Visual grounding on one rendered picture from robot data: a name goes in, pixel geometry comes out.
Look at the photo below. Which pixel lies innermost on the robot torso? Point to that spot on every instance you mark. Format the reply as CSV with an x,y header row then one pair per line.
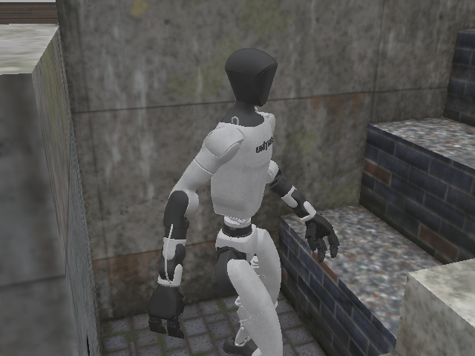
x,y
237,190

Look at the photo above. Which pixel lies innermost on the robot left hand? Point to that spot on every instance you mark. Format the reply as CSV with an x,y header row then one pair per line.
x,y
317,228

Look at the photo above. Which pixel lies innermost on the robot right forearm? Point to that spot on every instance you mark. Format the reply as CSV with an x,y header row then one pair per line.
x,y
174,214

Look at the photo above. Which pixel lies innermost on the robot right hand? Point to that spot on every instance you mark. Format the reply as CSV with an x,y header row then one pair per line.
x,y
166,303

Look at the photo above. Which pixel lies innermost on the left robot upper arm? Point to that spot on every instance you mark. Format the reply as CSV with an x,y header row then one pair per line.
x,y
273,167

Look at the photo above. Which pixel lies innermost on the robot left foot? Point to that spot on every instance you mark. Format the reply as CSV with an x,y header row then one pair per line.
x,y
246,350

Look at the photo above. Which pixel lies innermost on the robot left forearm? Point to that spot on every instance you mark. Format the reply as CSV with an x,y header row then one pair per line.
x,y
292,197

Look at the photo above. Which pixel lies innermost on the right robot upper arm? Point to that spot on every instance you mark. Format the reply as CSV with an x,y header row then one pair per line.
x,y
219,147

